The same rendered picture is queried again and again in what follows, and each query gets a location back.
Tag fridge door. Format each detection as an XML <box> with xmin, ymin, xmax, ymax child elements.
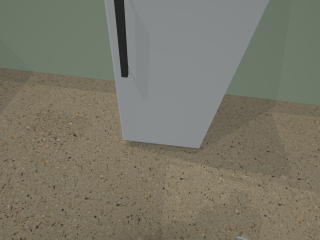
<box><xmin>106</xmin><ymin>0</ymin><xmax>269</xmax><ymax>147</ymax></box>

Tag handle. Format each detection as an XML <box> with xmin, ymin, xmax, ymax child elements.
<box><xmin>114</xmin><ymin>0</ymin><xmax>129</xmax><ymax>78</ymax></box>

